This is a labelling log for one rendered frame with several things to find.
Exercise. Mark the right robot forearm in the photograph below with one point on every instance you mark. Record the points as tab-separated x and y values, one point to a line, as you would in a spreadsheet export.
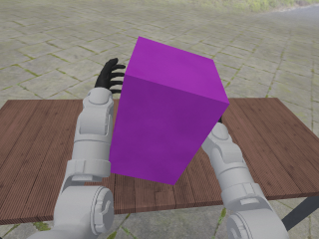
239	191

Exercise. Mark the left robot forearm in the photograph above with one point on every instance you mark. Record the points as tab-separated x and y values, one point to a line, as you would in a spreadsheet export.
92	141

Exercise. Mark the right robot upper arm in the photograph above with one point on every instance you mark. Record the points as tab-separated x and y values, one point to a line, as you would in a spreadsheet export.
255	224

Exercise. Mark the robot left hand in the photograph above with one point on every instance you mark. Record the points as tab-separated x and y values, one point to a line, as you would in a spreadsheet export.
105	76

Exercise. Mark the table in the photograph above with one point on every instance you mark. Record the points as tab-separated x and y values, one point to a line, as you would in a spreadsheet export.
37	141

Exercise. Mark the left robot upper arm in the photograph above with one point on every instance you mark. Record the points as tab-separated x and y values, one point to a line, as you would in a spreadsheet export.
82	212

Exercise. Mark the carton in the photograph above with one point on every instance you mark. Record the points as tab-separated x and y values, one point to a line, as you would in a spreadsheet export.
170	101

